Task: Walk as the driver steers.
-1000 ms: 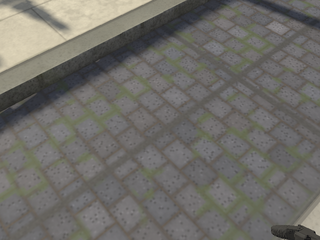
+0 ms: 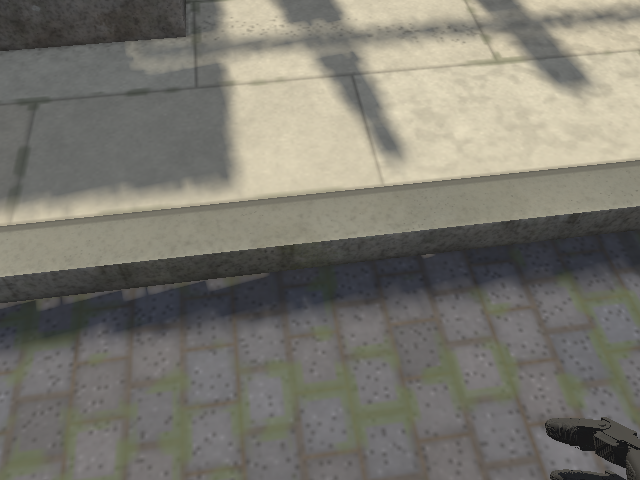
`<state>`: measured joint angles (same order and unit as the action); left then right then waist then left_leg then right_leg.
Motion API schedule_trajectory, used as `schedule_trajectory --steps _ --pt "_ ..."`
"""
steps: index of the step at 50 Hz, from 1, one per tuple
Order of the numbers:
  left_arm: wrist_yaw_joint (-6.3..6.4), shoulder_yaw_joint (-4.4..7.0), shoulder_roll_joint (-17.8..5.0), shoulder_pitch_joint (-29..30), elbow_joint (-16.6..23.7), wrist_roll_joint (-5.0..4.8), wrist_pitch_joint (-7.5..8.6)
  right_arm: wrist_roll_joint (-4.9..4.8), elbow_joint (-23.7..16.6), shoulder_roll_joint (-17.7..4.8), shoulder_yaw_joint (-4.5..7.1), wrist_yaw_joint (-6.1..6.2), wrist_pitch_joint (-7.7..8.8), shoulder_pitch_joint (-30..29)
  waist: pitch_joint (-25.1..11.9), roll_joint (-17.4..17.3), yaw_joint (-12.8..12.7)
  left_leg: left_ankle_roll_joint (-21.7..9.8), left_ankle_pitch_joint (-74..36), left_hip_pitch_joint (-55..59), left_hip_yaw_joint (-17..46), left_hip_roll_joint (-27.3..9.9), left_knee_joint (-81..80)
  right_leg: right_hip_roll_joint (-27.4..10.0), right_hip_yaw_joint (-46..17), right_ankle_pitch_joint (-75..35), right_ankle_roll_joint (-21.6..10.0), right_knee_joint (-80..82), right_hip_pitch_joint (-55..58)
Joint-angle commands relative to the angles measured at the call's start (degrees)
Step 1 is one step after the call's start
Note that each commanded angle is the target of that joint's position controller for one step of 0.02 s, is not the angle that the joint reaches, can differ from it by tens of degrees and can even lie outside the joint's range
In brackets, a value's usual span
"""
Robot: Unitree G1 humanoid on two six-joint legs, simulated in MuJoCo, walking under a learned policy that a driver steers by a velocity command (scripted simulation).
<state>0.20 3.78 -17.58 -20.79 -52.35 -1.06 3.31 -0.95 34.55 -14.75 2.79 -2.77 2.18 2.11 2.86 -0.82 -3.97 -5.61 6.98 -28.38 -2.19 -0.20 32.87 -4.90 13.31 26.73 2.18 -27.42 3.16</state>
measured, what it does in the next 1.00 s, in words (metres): walks ahead, turning right: right foot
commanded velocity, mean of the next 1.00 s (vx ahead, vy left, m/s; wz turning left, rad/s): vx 0.50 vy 0.00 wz -0.37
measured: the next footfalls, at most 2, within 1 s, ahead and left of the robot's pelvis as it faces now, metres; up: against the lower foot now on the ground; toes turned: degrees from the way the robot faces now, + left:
right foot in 0.54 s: +0.45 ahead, -0.15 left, +0.00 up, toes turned -14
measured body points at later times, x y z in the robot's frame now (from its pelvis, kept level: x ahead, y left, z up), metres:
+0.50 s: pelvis +0.27 -0.02 +0.00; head +0.31 -0.03 +0.45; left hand +0.50 +0.18 -0.10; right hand +0.26 -0.31 -0.12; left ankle +0.11 +0.10 -0.72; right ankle +0.41 -0.15 -0.70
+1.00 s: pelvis +0.56 -0.09 +0.01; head +0.58 -0.11 +0.46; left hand +0.75 +0.15 -0.09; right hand +0.65 -0.41 -0.07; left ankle +0.74 -0.04 -0.72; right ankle +0.41 -0.14 -0.72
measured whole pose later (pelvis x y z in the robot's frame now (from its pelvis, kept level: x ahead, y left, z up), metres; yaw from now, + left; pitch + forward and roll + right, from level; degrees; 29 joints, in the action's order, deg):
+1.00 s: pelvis +0.56 -0.09 +0.01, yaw -28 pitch +3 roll +0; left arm 0.7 4.4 -17.2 -20.2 -41.4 -1.1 2.0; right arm 0.0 39.8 -16.2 2.4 -1.2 6.8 3.4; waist 0.1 -1.8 -4.1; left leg 1.3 0.9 -27.6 3.4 0.1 26.7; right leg 6.2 -12.1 23.8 -3.3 -27.0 -4.8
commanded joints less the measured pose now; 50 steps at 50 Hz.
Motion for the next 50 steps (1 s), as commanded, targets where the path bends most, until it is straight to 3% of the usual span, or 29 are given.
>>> schedule_trajectory --steps 1,2,3,4,5,7,9,12,17,21,22,24,25,26,27,28,29,30,31,32,33,35,37,42,44,46,48,49,50 --pt "-0.67 -1.42 -1.4 -4.7 6.1 1.47 2.33 0.17 2.2 -18.7 5.73 1.56 -0.07 22.4 -24.9 -14.1 7.2 -16.7 3.2 53.5 42.4 -21.1 -8.7 4.2 -9.5 8.2 -2.4 -45.2 -39.7" --pt "-1.15 0.02 -7.3 1.4 5.5 -1.11 3.34 0.43 1.6 -13.0 4.28 1.21 0.48 22.5 -23.5 -5.5 11.3 -14.7 6.2 50.4 41.9 -21.7 -13.2 2.3 -17.5 7.4 -3.2 -50.0 -44.5" --pt "-1.26 0.42 -8.3 6.5 7.5 -2.54 3.64 0.69 2.2 -11.2 3.54 1.07 1.05 19.5 -14.2 -4.5 10.7 -12.1 1.3 42.4 31.6 -19.7 -14.2 0.2 -16.6 2.4 -3.9 -49.1 -47.4" --pt "-0.81 0.22 -7.2 7.4 7.3 -1.85 3.55 0.56 2.4 -9.5 3.0 1.04 1.46 15.7 -9.7 -1.2 8.2 -10.1 -3.8 34.0 24.5 -17.1 -15.2 -2.3 -16.4 -2.9 -3.8 -45.1 -45.4" --pt "-0.61 0.51 -7.0 7.0 6.8 -0.78 3.05 0.82 2.4 -7.6 2.51 0.93 1.8 12.7 -6.7 -1.9 6.2 -8.9 -6.9 27.7 19.2 -14.9 -17.0 -3.7 -16.6 -6.1 -3.4 -41.9 -42.6" --pt "-0.68 0.47 -5.2 2.9 5.2 -0.72 1.3 1.37 3.0 -6.3 2.35 0.95 2.85 10.5 -5.9 -3.6 3.4 -8.3 -7.8 21.2 14.0 -13.4 -21.5 -4.8 -17.6 -10.8 -2.6 -40.1 -36.8" --pt "-0.38 0.36 -3.8 3.0 5.2 -0.72 0.04 1.57 4.3 -6.8 2.62 1.14 4.0 10.3 -3.7 -2.7 2.6 -8.3 -10.7 18.8 9.4 -13.3 -24.2 -4.4 -18.4 -14.0 -1.7 -38.0 -38.0" --pt "-0.13 0.45 -3.1 6.8 6.7 -0.46 -0.16 2.12 6.3 -7.0 2.79 1.98 4.44 11.9 -1.1 -2.2 3.6 -6.9 -12.6 20.1 3.6 -12.4 -25.6 -3.1 -20.5 -22.5 -0.8 -30.5 -43.0" --pt "-1.76 -0.51 -1.0 14.9 9.6 0.04 0.7 1.6 8.3 -8.6 2.97 2.98 4.12 13.5 1.7 -1.3 6.8 -4.2 -12.3 23.5 -3.7 -11.9 -27.2 -1.2 -15.8 -34.6 -1.9 -14.2 -42.1" --pt "-3.5 -0.95 -0.7 20.2 13.4 -0.06 0.89 0.69 10.6 -9.8 3.51 3.53 2.31 16.9 3.1 -1.0 8.6 -3.5 -19.0 33.7 -5.7 -15.1 -23.3 -0.2 -13.1 -29.1 -4.1 -8.6 -46.4" --pt "-3.97 -0.84 -0.9 20.7 14.3 -0.13 0.89 0.5 10.8 -10.1 3.64 3.72 1.76 16.9 2.7 -1.4 8.2 -3.0 -23.3 35.6 -6.2 -15.8 -21.3 0.4 -12.1 -26.4 -4.9 -8.0 -46.2" --pt "-4.44 -0.04 -2.5 18.4 15.1 -0.2 0.56 0.48 10.4 -11.8 4.04 4.33 0.85 15.5 -0.5 -3.7 5.8 -1.5 -41.9 37.2 -8.0 -15.8 -14.3 3.7 -8.5 -20.4 -7.1 -8.0 -40.3" --pt "-4.4 0.77 -4.0 14.6 14.8 -0.19 0.29 0.45 10.1 -12.6 4.19 4.68 0.37 14.9 -3.4 -4.9 3.5 -0.7 -50.7 37.0 -8.6 -15.5 -8.0 6.0 -7.0 -17.5 -8.4 -8.6 -34.8" --pt "-4.05 2.14 -6.5 7.5 13.5 -0.3 0.14 0.31 9.8 -12.9 4.15 4.96 -0.03 14.1 -7.4 -4.8 -0.6 0.5 -53.4 34.1 -9.5 -14.2 2.1 8.3 -6.5 -17.8 -10.2 -6.9 -24.8" --pt "-3.13 4.01 -10.2 -1.7 11.6 -0.23 -0.17 0.33 9.2 -12.3 3.69 5.28 0.22 13.8 -12.3 -1.9 -5.5 2.7 -43.3 24.1 -9.9 -11.8 16.8 7.3 -11.5 -20.9 -12.9 -3.3 -8.4" --pt "-2.23 5.63 -16.8 -4.6 11.3 -0.36 -0.33 2.21 6.6 -4.6 1.26 4.32 1.68 19.9 -18.3 12.9 -0.9 6.7 3.7 -2.2 -8.1 -2.4 39.0 -8.0 -39.8 -16.4 -22.5 -2.8 14.6" --pt "-2.27 4.58 -14.5 -5.2 12.7 -0.06 0.35 1.42 6.1 -5.1 0.53 3.22 4.26 17.6 -26.5 10.3 -2.1 6.4 27.3 -12.9 5.6 4.2 48.5 -14.5 -62.8 -11.0 -27.8 7.3 22.3" --pt "-2.29 3.5 -10.8 -3.9 12.7 0.51 0.75 -0.98 4.4 -8.9 1.62 2.34 5.75 10.8 -20.2 6.5 -3.9 4.8 22.8 -18.4 9.4 0.3 49.1 -12.9 -54.9 -11.6 -24.0 9.5 18.8" --pt "-2.24 3.01 -9.1 -0.2 13.1 0.21 0.98 -1.18 3.5 -8.7 1.29 2.25 6.49 8.7 -13.1 3.1 -1.8 3.8 17.5 -18.2 8.5 -2.2 44.2 -10.7 -46.9 -15.2 -21.8 10.0 9.6" --pt "-2.19 2.5 -7.4 4.0 14.0 0.05 1.0 0.17 4.2 -8.6 1.49 2.69 6.6 8.6 -8.5 -0.2 1.1 4.2 14.6 -15.1 7.7 -4.3 38.7 -8.2 -40.9 -21.1 -20.1 10.7 0.4" --pt "-1.97 1.89 -5.8 6.7 15.1 0.49 1.01 1.08 4.5 -9.3 2.02 2.96 5.99 9.6 -6.6 0.8 3.3 4.8 12.6 -10.5 7.7 -5.9 35.2 -6.5 -37.0 -26.6 -19.4 12.0 -6.2" --pt "-1.59 1.88 -5.8 8.4 16.1 0.65 1.04 1.71 4.6 -8.5 2.14 3.06 4.48 11.5 -5.7 2.5 5.3 6.6 10.7 -6.3 6.9 -6.3 31.4 -4.4 -33.6 -32.0 -19.6 14.1 -12.8" --pt "-0.93 2.29 -7.3 7.6 15.9 0.52 1.19 2.04 4.2 -7.1 1.74 3.3 3.57 10.5 -4.8 2.9 5.5 8.6 7.1 -5.8 5.5 -5.8 26.2 -2.9 -29.8 -36.0 -19.4 14.7 -16.8" --pt "0.32 2.74 -8.6 4.0 14.9 -0.12 0.13 1.52 1.7 -4.7 0.53 2.91 3.9 -0.6 -3.7 5.5 1.0 10.1 -9.8 -1.4 4.3 -1.5 3.8 1.2 -26.3 -27.9 -15.0 12.9 -19.2" --pt "0.4 2.85 -8.8 2.0 14.3 -0.35 -0.25 0.78 0.9 -5.5 0.69 2.37 4.32 -3.2 -3.8 6.3 -0.2 9.9 -11.3 0.1 4.9 -0.3 -0.2 -0.1 -29.2 -24.9 -14.5 11.6 -17.4" --pt "0.62 2.76 -8.1 1.1 14.0 -0.5 -0.66 0.54 0.9 -7.1 1.2 1.83 4.88 -2.9 -4.4 6.9 0.1 9.1 -9.4 1.4 6.5 0.2 -3.2 -1.8 -33.2 -22.5 -13.9 8.2 -13.7" --pt "0.84 2.61 -7.5 1.6 13.9 -0.14 -0.75 0.53 1.6 -8.5 1.8 1.42 5.46 -0.8 -4.4 8.2 1.5 7.3 -5.6 3.3 6.3 -0.2 -4.4 -3.5 -35.6 -22.9 -13.0 5.1 -10.7" --pt "0.75 2.4 -6.8 2.3 14.0 -0.01 -0.8 0.64 2.1 -8.9 2.17 1.56 5.79 1.2 -4.3 8.7 3.1 5.9 -4.7 5.9 5.3 -0.1 -6.9 -3.0 -35.6 -25.7 -12.2 3.0 -10.0" --pt "0.61 1.83 -5.1 2.2 14.1 0.24 -0.66 1.35 3.1 -10.0 2.84 1.93 6.14 5.8 -7.1 8.5 5.3 4.0 -5.1 13.4 4.8 -0.4 -8.5 -0.5 -34.1 -31.1 -10.8 -2.3 -10.2"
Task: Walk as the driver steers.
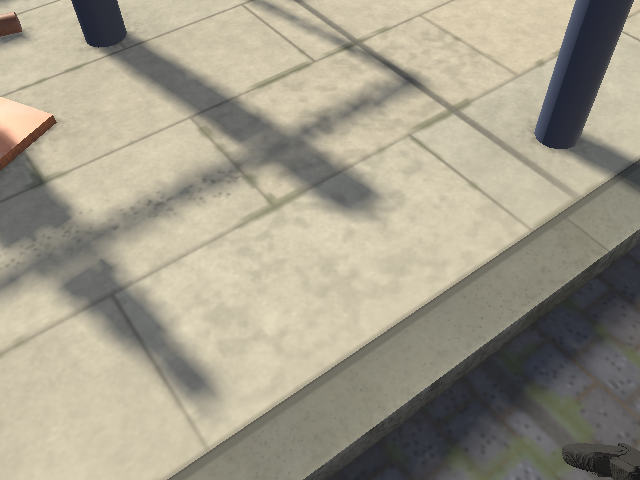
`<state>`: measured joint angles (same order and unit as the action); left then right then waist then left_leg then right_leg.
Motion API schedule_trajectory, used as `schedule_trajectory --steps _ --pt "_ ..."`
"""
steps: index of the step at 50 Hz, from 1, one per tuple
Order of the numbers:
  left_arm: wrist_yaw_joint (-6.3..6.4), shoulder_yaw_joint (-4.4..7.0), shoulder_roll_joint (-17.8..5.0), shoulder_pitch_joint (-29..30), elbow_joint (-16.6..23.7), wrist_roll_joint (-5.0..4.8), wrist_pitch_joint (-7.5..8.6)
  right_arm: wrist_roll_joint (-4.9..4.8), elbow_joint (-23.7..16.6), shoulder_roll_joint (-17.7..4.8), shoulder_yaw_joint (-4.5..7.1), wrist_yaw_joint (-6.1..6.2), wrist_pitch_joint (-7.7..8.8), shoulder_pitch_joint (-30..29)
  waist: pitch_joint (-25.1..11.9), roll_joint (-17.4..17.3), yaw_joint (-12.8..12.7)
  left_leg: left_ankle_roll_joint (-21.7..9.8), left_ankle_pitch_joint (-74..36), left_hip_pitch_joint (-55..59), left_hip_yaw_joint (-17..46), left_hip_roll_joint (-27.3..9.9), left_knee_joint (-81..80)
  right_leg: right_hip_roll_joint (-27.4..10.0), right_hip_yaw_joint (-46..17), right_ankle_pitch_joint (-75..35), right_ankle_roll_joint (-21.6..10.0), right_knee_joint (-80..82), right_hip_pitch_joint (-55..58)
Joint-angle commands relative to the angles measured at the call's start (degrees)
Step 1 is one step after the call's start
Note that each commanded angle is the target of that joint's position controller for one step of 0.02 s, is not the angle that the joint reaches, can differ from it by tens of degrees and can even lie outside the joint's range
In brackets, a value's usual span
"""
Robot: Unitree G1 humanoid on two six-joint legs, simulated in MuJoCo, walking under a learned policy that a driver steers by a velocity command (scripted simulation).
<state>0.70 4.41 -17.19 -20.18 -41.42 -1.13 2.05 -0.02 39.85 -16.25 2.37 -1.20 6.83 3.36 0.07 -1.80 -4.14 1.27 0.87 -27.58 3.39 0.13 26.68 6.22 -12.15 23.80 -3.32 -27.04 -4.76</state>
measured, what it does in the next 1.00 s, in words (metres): walks ahead: left foot, then right foot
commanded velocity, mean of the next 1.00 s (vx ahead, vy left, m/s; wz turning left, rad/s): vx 0.50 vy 0.00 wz -0.10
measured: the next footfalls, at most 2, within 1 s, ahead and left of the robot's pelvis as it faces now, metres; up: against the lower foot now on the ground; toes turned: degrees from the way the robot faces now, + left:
left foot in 0.02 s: +0.17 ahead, +0.12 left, +0.00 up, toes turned -3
right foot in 0.52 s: +0.40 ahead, -0.14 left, +0.00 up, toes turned -4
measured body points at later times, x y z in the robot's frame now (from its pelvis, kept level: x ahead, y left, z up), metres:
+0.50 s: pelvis +0.25 -0.02 +0.00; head +0.28 -0.02 +0.45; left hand +0.52 +0.18 -0.06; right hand +0.22 -0.30 -0.12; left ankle +0.13 +0.13 -0.73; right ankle +0.36 -0.14 -0.73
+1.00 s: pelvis +0.50 -0.03 +0.01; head +0.52 -0.04 +0.46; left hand +0.47 +0.21 -0.13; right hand +0.71 -0.21 -0.06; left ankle +0.66 +0.08 -0.61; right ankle +0.36 -0.14 -0.73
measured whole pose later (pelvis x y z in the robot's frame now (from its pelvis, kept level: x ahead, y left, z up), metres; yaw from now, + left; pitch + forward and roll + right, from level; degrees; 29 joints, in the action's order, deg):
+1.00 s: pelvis +0.50 -0.03 +0.01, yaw -4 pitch +4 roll +1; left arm 1.4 0.0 -10.3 -27.6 -53.8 -0.7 0.8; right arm -0.4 36.0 -6.9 -3.8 -1.3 4.2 3.7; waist -2.1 0.4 -2.1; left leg -1.8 19.8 -52.3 -6.7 -5.6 67.3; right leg -1.4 0.2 16.5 -0.7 -10.2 2.4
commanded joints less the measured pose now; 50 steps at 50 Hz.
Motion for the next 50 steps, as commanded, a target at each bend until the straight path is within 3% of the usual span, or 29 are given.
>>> schedule_trajectory --steps 1,2,3,4,6,9,12,16,19,22,24,25,26,27,28,29,30,31,32,34,35,37,39,41,42,44,47,48,50 --pt "-0.03 0.02 -2.8 1.6 4.0 1.07 0.78 1.55 -1.7 -10.9 3.84 0.79 1.72 12.0 -11.4 5.9 8.8 -6.7 1.0 25.3 6.4 -8.5 -0.8 -8.8 -5.2 -24.0 -3.2 -15.9 -7.0" --pt "0.0 -0.99 0.5 -6.9 4.6 -0.16 1.5 2.12 0.9 -16.6 5.52 0.65 1.11 19.2 -18.3 -11.2 6.6 -17.1 8.4 44.9 30.6 -20.5 -3.6 -0.1 2.1 -3.5 1.4 -35.5 -26.7" --pt "0.13 -0.65 -3.4 -6.9 3.9 -0.86 1.85 0.03 2.2 -13.0 5.03 -0.02 0.88 21.0 -16.6 -13.2 7.8 -18.6 23.7 46.0 42.9 -23.4 -9.3 -1.7 1.0 9.6 2.0 -43.4 -36.8" --pt "0.04 0.3 -7.4 -0.5 4.3 -1.01 1.78 -0.57 1.6 -8.9 3.81 0.06 0.72 18.3 -8.6 -6.8 9.2 -15.9 28.5 39.5 35.8 -21.1 -10.4 -4.3 0.1 5.0 1.8 -46.5 -39.8" --pt "-0.09 0.18 -6.5 7.3 6.4 0.77 1.82 0.41 1.1 -5.9 2.5 0.23 -0.14 12.9 -0.6 -1.7 7.8 -13.6 17.8 27.0 23.3 -16.4 -12.3 -7.8 3.9 -1.7 1.8 -42.8 -38.6" --pt "-0.7 -0.21 -3.3 5.5 6.1 0.86 1.79 0.48 2.0 -5.1 1.83 0.57 -0.16 12.1 -0.5 -4.3 4.8 -13.0 3.2 20.9 14.1 -12.7 -14.8 -10.4 6.6 -5.3 2.5 -35.4 -32.3" --pt "-0.78 -1.14 -1.2 9.0 7.5 1.25 1.87 -0.15 3.4 -8.0 2.52 0.93 -0.28 13.3 -0.2 -3.6 5.4 -14.3 -5.0 20.4 9.4 -13.0 -16.7 -11.2 8.8 -9.6 4.0 -26.9 -32.7" --pt "-1.28 -1.86 0.3 15.3 8.5 0.69 2.15 -0.7 4.6 -8.7 2.47 1.17 -1.15 14.6 0.3 -3.3 7.4 -12.5 -7.1 20.3 3.5 -10.9 -17.2 -10.0 11.1 -20.7 4.4 -13.8 -28.6" --pt "-1.96 -1.65 -0.1 19.2 9.6 0.16 2.28 -0.95 5.9 -9.6 2.65 0.94 -1.96 17.5 0.9 -3.4 8.9 -11.4 -8.4 22.4 3.0 -12.1 -15.4 -8.7 11.8 -24.1 4.1 -7.8 -26.4" --pt "-2.6 -1.13 -1.4 20.9 10.7 -0.04 2.61 -1.48 6.7 -10.6 3.02 1.26 -2.69 17.8 1.7 -4.2 8.0 -10.3 -10.3 26.2 4.0 -14.5 -13.0 -8.1 11.6 -20.1 1.9 -3.8 -25.4" --pt "-2.48 -0.05 -3.2 15.3 9.3 0.53 2.85 -1.72 6.7 -10.9 3.15 1.67 -3.2 16.5 -1.4 -3.8 4.1 -8.8 -20.7 27.3 2.3 -13.3 -6.1 -6.2 13.3 -20.1 -0.3 0.8 -16.5" --pt "-2.04 1.12 -5.3 8.5 7.1 1.01 2.81 -1.5 6.6 -9.4 2.61 1.84 -3.32 16.9 -6.1 -2.8 1.0 -7.5 -24.8 25.0 0.1 -10.6 2.4 -5.9 13.9 -22.3 -1.8 2.1 -5.8" --pt "-1.48 2.17 -9.1 -1.5 5.4 1.82 2.67 -0.02 5.1 -6.2 1.2 2.03 -3.2 16.6 -14.5 3.3 -2.7 -5.0 -10.9 14.0 -2.4 -7.6 18.5 -15.5 3.3 -29.9 -5.1 -0.6 11.4" --pt "-1.5 2.98 -14.0 -4.8 4.0 1.72 2.13 0.49 4.6 -0.2 -0.8 1.7 -2.26 24.1 -19.8 18.6 0.6 -0.9 29.3 -8.6 -4.5 1.9 38.7 -28.4 -20.0 -26.4 -14.7 2.5 28.8" --pt "-1.69 2.24 -9.4 -7.5 3.1 1.08 1.85 -1.05 6.3 -5.5 0.53 1.13 -1.55 22.8 -20.3 13.0 -2.3 -0.9 33.8 -15.4 2.1 0.0 47.6 -28.0 -26.5 -11.7 -15.6 6.7 26.9" --pt "-1.71 1.43 -7.7 -3.2 3.3 0.83 2.06 -2.13 4.5 -7.9 1.27 0.74 -1.07 16.8 -11.2 9.5 -1.8 -1.6 28.8 -19.6 1.4 -2.7 49.6 -25.8 -19.6 -7.5 -13.3 8.7 19.6" --pt "-1.72 0.81 -6.2 0.1 3.3 1.17 1.88 -1.82 3.7 -6.7 0.88 0.85 -0.96 12.7 -6.6 6.6 -1.0 -1.4 23.8 -19.8 -0.5 -4.7 50.5 -23.6 -14.9 -8.4 -12.2 10.5 12.5" --pt "-1.99 0.35 -5.1 2.5 3.4 1.78 1.64 -0.71 3.4 -5.9 0.88 0.91 -1.16 11.4 -3.6 5.8 0.5 -1.1 21.0 -18.3 -1.0 -5.7 51.1 -21.8 -11.8 -11.9 -11.9 12.5 6.1" --pt "-2.1 -0.08 -4.0 3.4 2.8 2.13 1.62 -0.52 3.6 -4.7 0.85 0.82 -1.67 12.9 -2.7 7.6 2.4 -1.0 20.8 -16.0 -1.2 -6.2 55.4 -20.7 -10.0 -15.7 -12.1 14.3 1.5" --pt "-2.54 -0.62 -2.2 2.7 0.4 1.64 1.68 -1.55 4.6 -1.5 0.26 0.81 -3.0 16.0 -1.8 9.7 4.6 -1.1 24.2 -19.3 -2.3 -5.5 69.0 -20.4 -7.5 -16.7 -13.0 15.6 -2.1" --pt "-2.75 -1.05 -1.4 2.5 -0.7 1.27 1.8 -2.02 3.9 -0.7 0.0 0.96 -3.57 15.5 -0.4 8.4 5.4 -1.3 24.8 -24.0 -1.7 -6.2 73.7 -20.3 -6.1 -14.5 -12.7 15.8 -3.7" --pt "-2.66 -1.77 -0.3 0.8 -3.5 1.19 1.55 -1.84 1.5 1.7 -1.01 1.18 -4.37 11.6 2.5 6.9 5.8 -1.5 24.4 -34.1 -1.1 -6.7 82.9 -20.8 -4.5 -10.5 -11.8 14.8 -5.9" --pt "-1.97 -2.29 -0.7 -2.0 -5.9 1.33 0.84 -1.53 -1.4 3.3 -2.31 1.03 -4.14 7.7 3.8 4.5 5.8 -1.0 20.7 -41.4 -0.8 -7.2 83.7 -20.2 -2.6 -7.5 -10.8 14.5 -6.7" --pt "-0.38 -2.81 -0.8 -3.5 -7.3 1.74 0.03 -0.55 -4.8 4.4 -3.51 0.81 -3.31 3.3 3.8 3.0 5.6 0.1 16.8 -43.0 -1.2 -7.7 77.8 -19.0 -0.2 -9.1 -10.2 15.2 -8.4" --pt "0.17 -2.48 -2.4 -3.7 -7.5 2.01 -0.46 0.39 -6.1 4.8 -4.21 0.89 -3.13 0.9 2.9 2.9 5.2 1.0 15.2 -40.8 -4.6 -7.9 71.4 -17.7 1.7 -10.6 -10.3 16.8 -9.1" --pt "1.54 -2.15 -3.4 -4.7 -7.9 1.19 -0.36 0.99 -8.5 4.6 -4.49 1.17 -2.19 -3.3 1.2 3.1 4.6 1.3 10.5 -34.3 -4.7 -9.4 59.8 -18.3 2.6 -16.5 -10.0 20.1 -8.0" --pt "1.67 -1.75 -4.0 -8.9 -10.1 -0.29 -0.4 -0.16 -9.5 5.5 -5.0 0.52 -1.78 -6.6 1.7 6.1 2.7 -1.3 13.8 -24.8 -9.8 -7.5 43.6 -19.6 6.6 -30.1 -9.3 22.9 -2.0" --pt "1.34 -1.84 -4.1 -9.3 -10.6 -0.22 -0.89 -0.36 -9.3 5.5 -4.88 0.07 -1.57 -5.6 0.9 7.8 3.5 -2.8 17.7 -20.7 -12.5 -5.2 40.0 -19.3 8.5 -39.9 -8.6 20.7 0.4" --pt "0.41 -2.36 -3.9 -10.6 -11.4 0.87 -1.2 -1.17 -9.2 2.5 -3.2 -0.48 -1.29 -1.6 -3.3 14.4 6.9 -6.4 24.7 -10.5 -16.8 1.4 34.5 -20.3 9.4 -76.3 -7.5 10.8 6.0"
